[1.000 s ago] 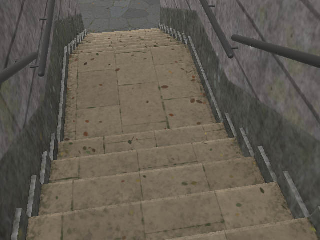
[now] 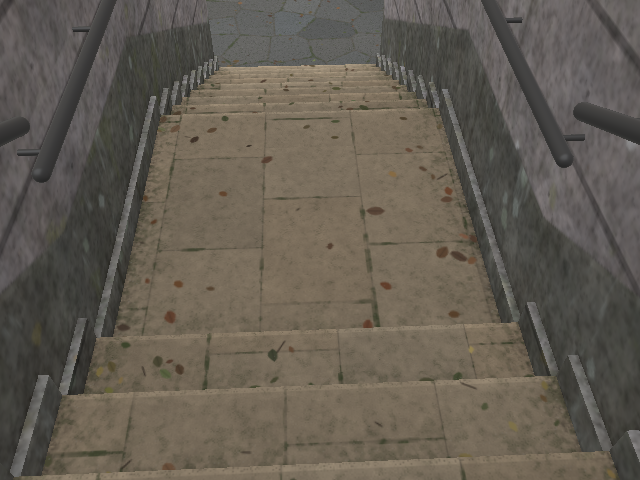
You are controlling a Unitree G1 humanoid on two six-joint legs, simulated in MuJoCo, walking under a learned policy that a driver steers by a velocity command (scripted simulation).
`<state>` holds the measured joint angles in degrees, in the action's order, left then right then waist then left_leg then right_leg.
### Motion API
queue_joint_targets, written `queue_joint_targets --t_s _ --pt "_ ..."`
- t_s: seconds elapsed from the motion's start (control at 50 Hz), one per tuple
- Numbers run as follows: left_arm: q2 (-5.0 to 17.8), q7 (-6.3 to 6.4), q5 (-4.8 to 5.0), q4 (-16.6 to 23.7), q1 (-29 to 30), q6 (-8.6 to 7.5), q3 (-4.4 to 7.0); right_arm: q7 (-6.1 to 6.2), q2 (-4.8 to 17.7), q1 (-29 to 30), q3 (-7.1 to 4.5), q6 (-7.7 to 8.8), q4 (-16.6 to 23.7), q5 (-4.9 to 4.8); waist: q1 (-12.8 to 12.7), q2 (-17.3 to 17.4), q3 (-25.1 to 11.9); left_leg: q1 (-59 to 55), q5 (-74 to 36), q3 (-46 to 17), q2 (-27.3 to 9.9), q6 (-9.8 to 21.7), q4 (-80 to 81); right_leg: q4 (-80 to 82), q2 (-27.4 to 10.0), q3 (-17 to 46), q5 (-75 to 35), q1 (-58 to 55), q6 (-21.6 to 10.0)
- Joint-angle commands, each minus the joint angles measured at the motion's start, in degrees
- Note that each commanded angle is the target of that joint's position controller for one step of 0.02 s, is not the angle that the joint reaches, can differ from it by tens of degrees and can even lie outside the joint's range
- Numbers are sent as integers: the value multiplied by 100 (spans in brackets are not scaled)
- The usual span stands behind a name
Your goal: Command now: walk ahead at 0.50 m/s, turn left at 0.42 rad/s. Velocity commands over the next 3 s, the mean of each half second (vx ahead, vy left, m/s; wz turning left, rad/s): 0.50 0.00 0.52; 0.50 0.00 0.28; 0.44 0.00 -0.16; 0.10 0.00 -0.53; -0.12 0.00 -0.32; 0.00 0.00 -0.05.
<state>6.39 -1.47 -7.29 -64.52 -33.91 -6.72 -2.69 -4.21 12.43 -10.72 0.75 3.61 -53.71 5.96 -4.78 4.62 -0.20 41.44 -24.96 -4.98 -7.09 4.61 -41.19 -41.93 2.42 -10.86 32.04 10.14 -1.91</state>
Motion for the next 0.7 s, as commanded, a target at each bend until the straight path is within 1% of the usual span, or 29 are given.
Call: queue_joint_targets --t_s 0.02,0.06,0.1,0.12,0.14,0.16,0.18,0.2,0.22,0.24,0.26,0.28,0.3,0.32,0.34,0.36,0.38,0.4,0.44,0.48,0.52,0.56,0.58,0.6,0.62,0.64,0.66,0.68,0.7 --pt "575 5 59 340 427 -148 1 -9 387 287 -27 -80 471 -17 379 -523 986 -1155 331 175 5 33 381 1053 -1671 1095 -1552 1531 -931" --pt "810 201 204 44 -344 -25 85 22 225 952 60 -44 596 21 -110 -463 1260 -228 863 165 -97 -39 1452 595 -1971 1470 -1622 -43 -880" --pt "939 264 102 34 -663 145 155 35 224 1205 27 59 563 27 -270 -602 1080 -1064 1121 732 205 -103 1234 221 -1880 1318 -2128 -22 -775" --pt "931 167 -50 126 -286 140 179 34 305 233 -58 113 164 43 207 -697 772 -2211 880 802 322 -85 505 -484 -1839 972 -2992 527 -536" --pt "1071 123 284 250 167 185 264 49 694 -64 -213 143 -26 -22 415 -200 782 -2423 1478 1063 410 -88 2269 -1286 -1403 536 -2810 211 -435" --pt "1449 -48 140 189 132 293 355 102 902 -994 -388 199 -389 -137 808 -61 439 -4179 892 1615 759 -60 2504 -2313 -1174 246 -3156 724 -361" --pt "1242 -317 -98 -60 -396 348 355 104 1352 -2231 -604 174 -696 -122 1201 338 -233 -6239 -719 973 269 562 1630 -4177 -1012 226 -2378 2072 33" --pt "259 -587 -77 -11 -1371 341 112 108 1873 -3466 -741 86 -1060 -172 1082 1160 -2352 -8866 -3260 -661 -931 2080 -97 -6937 -469 475 1465 3230 412" --pt "623 -651 282 819 344 212 199 115 1760 -4344 -776 92 -1344 -60 1932 432 -2018 -9294 -2961 -1710 -1199 2198 477 -7669 -261 940 1744 4916 524" --pt "1020 -432 585 1721 2174 -60 357 151 1520 -3602 -748 297 -1192 -96 2039 226 -692 -8181 -191 -2148 -1280 2143 962 -6999 -280 1176 1454 6407 475" --pt "1121 -227 530 1830 2422 -108 364 132 792 -2601 -521 275 -976 -169 1559 -603 -273 -6773 2002 -2037 -1295 1693 1365 -5853 -782 1556 659 6034 200" --pt "1097 -41 402 1715 2141 -104 405 69 426 -1979 -349 260 -779 -114 1028 -590 144 -4917 2376 -1990 -1109 1764 1450 -5265 -933 1688 185 5154 17" --pt "795 77 214 1528 1751 -35 303 103 -114 -1087 -80 345 -470 -5 390 -963 624 -2991 2161 -1474 -984 1518 1761 -3258 -1401 2134 -1385 3982 -182" --pt "527 124 150 1361 1617 66 254 115 -38 -570 -51 399 -174 -158 300 -607 991 -1358 2051 -1047 -719 1621 2224 -2196 -1387 1838 -2181 2890 -174" --pt "507 102 102 1417 1650 195 248 97 177 -663 -58 396 -192 -292 249 -237 744 -903 2521 -1111 -467 1702 2225 -1996 -1163 1543 -2231 2400 -63" --pt "508 49 122 1502 1620 269 213 79 360 -888 -73 399 -257 -291 208 -119 366 -443 2716 -1008 -195 1587 1948 -2045 -1018 1318 -2485 1848 -2" --pt "411 -63 125 1401 1197 244 119 76 445 -910 -75 423 -185 -139 88 -204 268 253 2726 -768 105 1424 1332 -2291 -825 1174 -3389 1185 3" --pt "506 -122 27 1489 1529 209 105 193 124 -1264 9 509 -228 -31 454 -563 182 -505 3160 -918 263 1345 821 -1484 -922 1716 -4759 2071 95" --pt "753 -72 181 1724 2352 192 46 382 94 -1625 14 532 -224 -105 920 -831 108 -857 4415 -653 609 885 -28 688 -915 1633 -6304 2034 245" --pt "846 -58 304 2054 2671 307 64 252 556 -1633 -9 448 -127 17 665 -352 300 544 5133 -1034 646 912 -34 510 -608 1078 -5736 409 360" --pt "954 -81 180 2143 2476 347 104 138 529 -1804 13 378 48 8 527 -314 460 394 5419 -1669 550 972 -555 558 -524 1046 -4527 18 370" --pt "1269 -112 243 2013 2230 324 207 155 693 -1872 -59 273 48 -171 489 -403 675 -1006 5136 -2046 530 881 -1354 2376 -503 1124 -4279 106 142" --pt "1560 -74 384 1794 1694 269 357 77 887 -1800 -88 193 22 -128 276 -426 497 -1257 4601 -2011 630 718 -2181 2726 -587 1131 -4611 -577 -80" --pt "2066 -63 489 1431 523 157 645 -119 787 -1882 -84 206 2 41 -154 -690 -231 -875 3114 -1603 870 297 -3740 2019 -945 1194 -4963 -2038 -675" --pt "2304 -212 286 996 -530 169 700 -291 -67 -3692 -67 227 -568 -179 229 -2157 -1738 694 6625 -413 1593 -267 -6719 8 -2040 1908 -8869 -4405 -1954" --pt "2521 -425 188 1174 -537 287 761 -316 99 -3805 -72 246 -143 -381 44 -1843 -2017 2530 7343 -317 1861 -458 -8609 320 -2967 3905 -8630 -4879 -2849" --pt "2378 -494 92 1118 -277 333 806 -203 531 -2281 -161 198 389 -453 -338 -1475 -741 4295 6779 -227 1392 -547 -8970 1045 -3290 4666 -5857 -4085 -2758" --pt "1675 -484 212 1106 155 286 578 -2 635 -1375 -180 164 610 -368 -248 -803 -54 4626 5751 -361 1024 -427 -8310 1458 -3034 4233 -3732 -2871 -2250" --pt "628 -440 97 1243 883 240 229 125 345 -1529 -57 103 510 -287 304 15 125 3506 4231 -834 545 -152 -6948 1691 -2608 3463 -3174 -1403 -1740"
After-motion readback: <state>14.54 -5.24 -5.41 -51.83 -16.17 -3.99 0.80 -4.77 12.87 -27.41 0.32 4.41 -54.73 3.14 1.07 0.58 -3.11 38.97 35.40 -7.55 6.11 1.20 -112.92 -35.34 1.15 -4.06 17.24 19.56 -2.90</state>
